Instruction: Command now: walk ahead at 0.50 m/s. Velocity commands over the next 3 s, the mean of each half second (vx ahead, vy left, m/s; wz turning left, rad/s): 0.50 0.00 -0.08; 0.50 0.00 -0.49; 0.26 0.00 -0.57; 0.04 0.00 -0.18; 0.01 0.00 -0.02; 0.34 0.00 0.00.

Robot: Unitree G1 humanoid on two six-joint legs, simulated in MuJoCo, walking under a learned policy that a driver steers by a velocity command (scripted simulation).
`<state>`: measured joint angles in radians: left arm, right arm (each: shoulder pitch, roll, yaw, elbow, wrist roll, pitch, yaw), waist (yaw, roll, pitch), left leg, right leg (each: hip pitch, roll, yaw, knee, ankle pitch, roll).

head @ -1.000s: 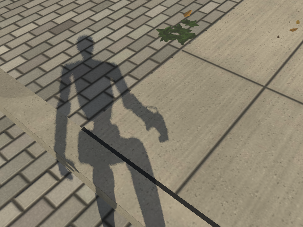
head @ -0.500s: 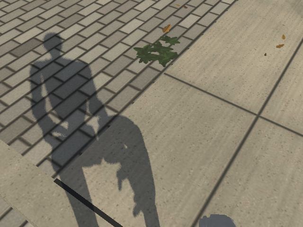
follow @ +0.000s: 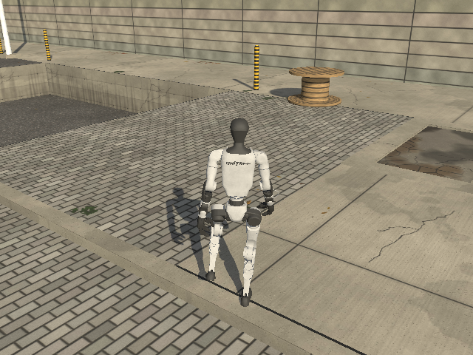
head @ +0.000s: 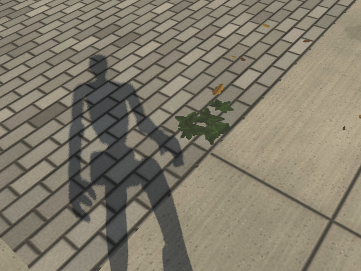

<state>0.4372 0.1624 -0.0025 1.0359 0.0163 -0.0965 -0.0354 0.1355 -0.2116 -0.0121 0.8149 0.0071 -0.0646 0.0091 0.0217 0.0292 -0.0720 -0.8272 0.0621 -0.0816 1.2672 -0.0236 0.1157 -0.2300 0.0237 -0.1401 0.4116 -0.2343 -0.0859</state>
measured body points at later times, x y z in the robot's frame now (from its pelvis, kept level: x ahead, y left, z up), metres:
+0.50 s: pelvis +0.29 +0.06 +0.00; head +0.31 +0.06 +0.45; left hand +0.34 +0.32 -0.15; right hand +0.38 -0.20 -0.12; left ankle +0.33 +0.14 -0.74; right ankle +0.19 -0.09 -0.64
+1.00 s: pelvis +0.56 -0.03 -0.02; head +0.59 -0.05 +0.43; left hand +0.79 +0.17 -0.13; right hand +0.54 -0.32 -0.15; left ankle +0.44 +0.16 -0.63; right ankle +0.61 -0.12 -0.74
